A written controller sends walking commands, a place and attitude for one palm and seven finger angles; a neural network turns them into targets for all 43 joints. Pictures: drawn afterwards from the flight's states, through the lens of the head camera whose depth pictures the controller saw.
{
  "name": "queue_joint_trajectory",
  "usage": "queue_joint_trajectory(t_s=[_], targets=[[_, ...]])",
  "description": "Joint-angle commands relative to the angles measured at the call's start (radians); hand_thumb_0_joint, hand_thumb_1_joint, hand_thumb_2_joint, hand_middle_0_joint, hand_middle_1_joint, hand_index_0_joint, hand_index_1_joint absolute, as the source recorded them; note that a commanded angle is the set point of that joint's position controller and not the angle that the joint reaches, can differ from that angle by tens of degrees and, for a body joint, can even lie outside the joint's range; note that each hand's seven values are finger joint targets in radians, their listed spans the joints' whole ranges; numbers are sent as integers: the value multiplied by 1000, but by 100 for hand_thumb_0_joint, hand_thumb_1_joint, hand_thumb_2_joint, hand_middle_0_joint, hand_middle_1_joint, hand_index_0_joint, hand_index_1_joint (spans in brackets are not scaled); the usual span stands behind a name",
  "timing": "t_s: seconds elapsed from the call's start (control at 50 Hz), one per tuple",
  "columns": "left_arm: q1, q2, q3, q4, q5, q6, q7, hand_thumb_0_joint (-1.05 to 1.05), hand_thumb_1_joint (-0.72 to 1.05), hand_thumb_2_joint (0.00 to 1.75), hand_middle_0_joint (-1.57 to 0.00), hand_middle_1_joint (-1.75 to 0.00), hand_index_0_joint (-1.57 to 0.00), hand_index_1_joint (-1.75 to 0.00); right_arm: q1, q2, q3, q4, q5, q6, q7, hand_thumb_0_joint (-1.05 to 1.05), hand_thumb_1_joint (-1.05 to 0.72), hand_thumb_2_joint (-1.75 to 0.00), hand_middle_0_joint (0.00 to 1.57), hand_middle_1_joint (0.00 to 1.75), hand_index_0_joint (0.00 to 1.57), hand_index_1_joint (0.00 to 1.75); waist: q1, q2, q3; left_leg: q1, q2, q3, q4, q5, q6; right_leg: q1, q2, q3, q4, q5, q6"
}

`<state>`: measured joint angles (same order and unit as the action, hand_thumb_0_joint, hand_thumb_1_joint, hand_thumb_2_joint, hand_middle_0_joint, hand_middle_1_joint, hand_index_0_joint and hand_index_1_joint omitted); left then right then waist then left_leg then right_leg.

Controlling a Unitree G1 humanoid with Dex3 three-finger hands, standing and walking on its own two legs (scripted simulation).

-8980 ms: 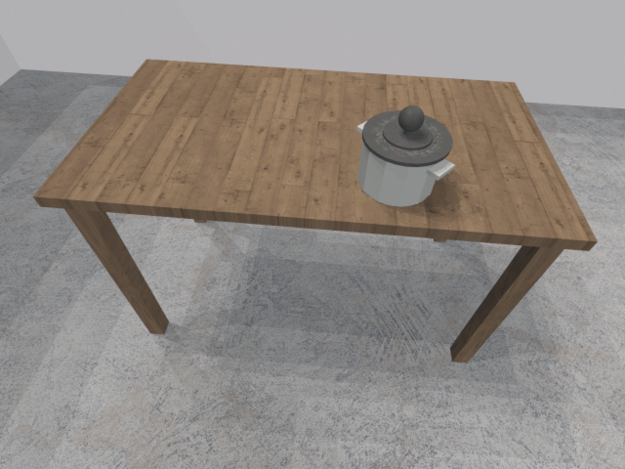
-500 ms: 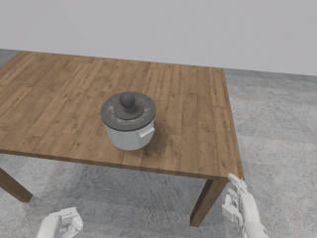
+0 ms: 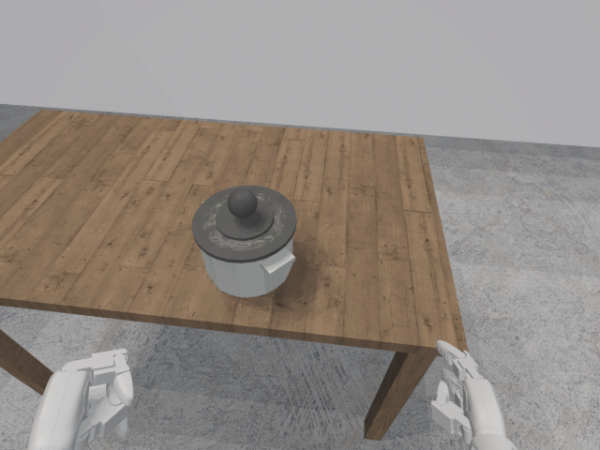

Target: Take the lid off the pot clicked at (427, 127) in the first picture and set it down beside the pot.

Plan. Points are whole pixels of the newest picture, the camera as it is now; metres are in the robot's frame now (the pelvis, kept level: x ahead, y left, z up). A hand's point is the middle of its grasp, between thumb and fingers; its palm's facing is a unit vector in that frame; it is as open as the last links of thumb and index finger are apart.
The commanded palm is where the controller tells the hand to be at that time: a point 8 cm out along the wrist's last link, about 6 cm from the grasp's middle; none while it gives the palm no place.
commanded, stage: raise the hand higher, near the body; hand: left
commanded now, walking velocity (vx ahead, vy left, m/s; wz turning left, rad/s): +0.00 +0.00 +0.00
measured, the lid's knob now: (242, 203) +0.46 +0.16 +0.07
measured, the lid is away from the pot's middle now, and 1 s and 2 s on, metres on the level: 0.00 0.00 0.00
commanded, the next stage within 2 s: reach forward and open the fingers in 0.30 s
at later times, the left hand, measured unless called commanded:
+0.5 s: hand (108, 354) +0.18 +0.23 +0.10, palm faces +0.22 -0.67 -0.71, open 3.1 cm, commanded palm +0.13 +0.27 +0.13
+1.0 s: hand (92, 336) +0.19 +0.26 +0.11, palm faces -0.17 -0.08 -0.98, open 5.4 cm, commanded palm +0.18 +0.25 +0.17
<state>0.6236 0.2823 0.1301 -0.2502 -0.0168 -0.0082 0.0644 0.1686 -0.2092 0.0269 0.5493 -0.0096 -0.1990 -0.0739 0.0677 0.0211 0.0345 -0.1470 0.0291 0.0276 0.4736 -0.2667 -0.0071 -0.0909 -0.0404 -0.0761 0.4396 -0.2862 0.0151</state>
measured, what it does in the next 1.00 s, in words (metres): stands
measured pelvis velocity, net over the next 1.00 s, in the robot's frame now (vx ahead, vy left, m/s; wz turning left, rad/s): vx -0.05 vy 0.00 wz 0.00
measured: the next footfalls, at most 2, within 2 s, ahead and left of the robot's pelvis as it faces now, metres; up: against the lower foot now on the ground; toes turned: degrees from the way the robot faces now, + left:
none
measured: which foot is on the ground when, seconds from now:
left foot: down 0.00-1.00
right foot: down 0.00-1.00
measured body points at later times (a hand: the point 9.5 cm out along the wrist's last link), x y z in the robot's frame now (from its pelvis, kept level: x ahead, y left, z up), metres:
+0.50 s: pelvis -0.01 +0.00 +0.00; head -0.02 -0.01 +0.45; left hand +0.16 +0.27 +0.14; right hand +0.22 -0.21 -0.05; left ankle +0.00 +0.12 -0.74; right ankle -0.03 -0.13 -0.74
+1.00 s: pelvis -0.05 +0.00 +0.00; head -0.07 -0.04 +0.45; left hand +0.19 +0.26 +0.17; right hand +0.21 -0.21 -0.05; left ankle +0.00 +0.12 -0.74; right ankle -0.03 -0.13 -0.74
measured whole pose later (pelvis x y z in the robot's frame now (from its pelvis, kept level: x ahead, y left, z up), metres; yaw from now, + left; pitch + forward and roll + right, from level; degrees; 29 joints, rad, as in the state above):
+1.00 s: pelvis -0.05 +0.00 +0.00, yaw +0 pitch -5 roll +0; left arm 0.12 0.63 0.00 -0.19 0.78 0.10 -0.25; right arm 0.01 -0.27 0.04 0.55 0.02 0.04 -0.05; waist 0.07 0.11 0.04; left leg -0.14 0.02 0.03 0.38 -0.15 0.00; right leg -0.10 -0.04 -0.07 0.38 -0.19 0.01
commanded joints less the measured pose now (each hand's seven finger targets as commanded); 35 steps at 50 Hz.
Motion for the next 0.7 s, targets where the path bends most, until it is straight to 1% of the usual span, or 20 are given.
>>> queue_joint_trajectory(t_s=[0.0, 0.02, 0.04, 0.1, 0.12, 0.18, 0.24, 0.28, 0.32, 0.38, 0.4, 0.42, 0.44, 0.48, 0.5, 0.54, 0.56, 0.6, 0.62, 0.68], targets=[[12, 104, 100, -142, 4, -64, 13, 0, 90, 90, -130, -150, -130, -150, -117, -106, -41, -107, 2, -8, 0, 0, -90, -90, 20, 30, 20, 30, -7, -28, -4, 43, 1, -22, -72, 230, 27, -76, 19, -2, -87, 199, -31], [-17, 91, 80, -146, 5, -69, 7, 0, 90, 90, -130, -150, -130, -150, -119, -110, -41, -113, 2, -5, 1, 0, -90, -90, 20, 30, 20, 30, -13, -47, 18, 34, -2, -17, -73, 206, 30, -90, 18, -1, -94, 189, -27], [-41, 110, 95, -186, 5, -80, 6, 0, 90, 90, -130, -150, -130, -150, -115, -115, -44, -116, 2, -8, 1, 0, -90, -90, 20, 30, 20, 30, -10, -26, -3, 39, -1, -18, -78, 203, 31, -77, 15, 1, -89, 185, -27], [-68, 179, 148, -325, 2, -99, 16, 0, 90, 90, -130, -150, -130, -150, -118, -111, -34, -125, 0, -20, 4, 0, -90, -90, 20, 30, 20, 30, 8, 95, -55, 77, -4, -26, -82, 204, 26, -46, 14, 17, -92, 170, -33], [-67, 179, 150, -366, 1, -105, 20, 0, 90, 90, -130, -150, -130, -150, -116, -104, -32, -129, -2, -29, 4, 0, -90, -90, 20, 30, 20, 30, 12, 114, -79, 86, -5, -27, -83, 218, 24, -33, 12, 17, -90, 181, -36], [-30, 160, 152, -334, -4, -96, 23, 0, 90, 90, -130, -150, -130, -150, -108, -101, -33, -117, -3, -25, 7, 0, -90, -90, 20, 30, 20, 30, 10, 63, -77, 92, 2, -29, -77, 279, 21, -25, 15, 12, -82, 234, -36], [-67, 127, 130, -274, -6, -93, 13, 0, 90, 90, -130, -150, -130, -150, -121, -107, -37, -111, 2, -7, 9, 0, -90, -90, 20, 30, 20, 30, -6, 3, 8, 64, 5, -17, -85, 222, 24, -66, 17, 11, -106, 204, -32], [-118, 144, 139, -303, -6, -105, 12, 0, 90, 90, -130, -150, -130, -150, -127, -111, -36, -112, 1, -7, 6, 0, -90, -90, 20, 30, 20, 30, -5, 17, 12, 70, 3, -18, -90, 197, 27, -70, 15, 16, -116, 182, -30], [-139, 175, 167, -378, -7, -117, 17, 0, 90, 90, -130, -150, -130, -150, -128, -108, -33, -121, -1, -14, 7, 0, -90, -90, 20, 30, 20, 30, 3, 66, -19, 84, -2, -22, -91, 178, 26, -57, 16, 24, -121, 159, -34], [-91, 189, 198, -412, -14, -122, 23, 0, 90, 90, -130, -150, -130, -150, -120, -102, -34, -117, -4, -21, 8, 0, -90, -90, 20, 30, 20, 30, 17, 58, -82, 106, -1, -22, -83, 239, 24, -16, 16, 25, -101, 220, -35], [-133, 390, 150, -414, 392, -16, 65, 0, 88, 89, -128, -149, -128, -149, -162, -176, -11, -117, -20, 45, 23, 0, -90, -90, 20, 30, 20, 30, 6, 117, -48, -9, -18, -33, -67, 260, 31, -76, 34, 88, -50, 249, -52], [-209, 288, 105, -498, 412, 25, 82, 0, 85, 89, -125, -147, -125, -147, -175, -136, -12, -164, -23, 76, 38, 0, -90, -90, 20, 30, 20, 30, 5, 165, -36, -35, -11, -27, -78, 284, 27, -80, 11, 36, -37, 227, -62], [-191, 282, 110, -449, 420, 44, 90, 0, 83, 89, -123, -145, -123, -145, -150, -134, -23, -149, -21, 88, 44, 0, -90, -90, 20, 30, 20, 30, 10, 152, -37, -28, -6, -23, -74, 298, 27, -84, 12, 24, -39, 219, -65], [-94, 335, 126, -365, 602, 101, 99, 0, 77, 91, -120, -138, -120, -138, -150, -151, -41, -137, -23, 135, 55, 0, -90, -90, 20, 30, 20, 30, 38, 145, -72, -25, -2, -20, -71, 295, 21, -93, 29, 65, -39, 213, -79], [-69, 358, 143, -360, 641, 131, 94, 0, 74, 93, -120, -133, -120, -133, -187, -155, -40, -151, -14, 163, 63, 0, -90, -90, 20, 30, 20, 30, 45, 124, -83, -32, -6, -19, -70, 282, 19, -78, 36, 86, -44, 223, -85], [-157, 384, 115, -373, 743, 156, 76, 0, 67, 97, -120, -122, -120, -122, -204, -167, -39, -172, -13, 198, 66, 0, -90, -90, 20, 30, 20, 30, 32, 46, -116, -45, -13, -14, -70, 242, 26, -74, 34, 92, -42, 204, -76], [-195, 399, 106, -367, 774, 164, 66, 0, 63, 100, -119, -118, -119, -118, -220, -170, -37, -176, -9, 207, 65, 0, -90, -90, 20, 30, 20, 30, 25, 35, -128, -44, -15, -18, -74, 220, 28, -76, 31, 95, -53, 184, -71], [-277, 413, 80, -346, 808, 182, 32, 0, 56, 105, -117, -111, -117, -111, -268, -161, -33, -179, 9, 212, 63, 0, -90, -90, 20, 30, 20, 30, 16, 70, -141, -20, -15, -24, -87, 174, 32, -76, 32, 102, -73, 139, -64], [-312, 454, 91, -328, 820, 180, 10, 0, 53, 107, -116, -107, -116, -107, -244, -165, -35, -169, 10, 214, 58, 0, -90, -90, 20, 30, 20, 30, 16, 80, -169, -17, -17, -27, -93, 164, 35, -57, 27, 93, -75, 124, -58], [-325, 484, 80, -255, 812, 176, -70, 0, 42, 115, -112, -97, -112, -97, -247, -163, -34, -152, 22, 219, 46, 0, -90, -90, 20, 30, 20, 30, 16, 47, -153, 4, -25, -31, -104, 182, 42, -37, 21, 83, -94, 160, -44]])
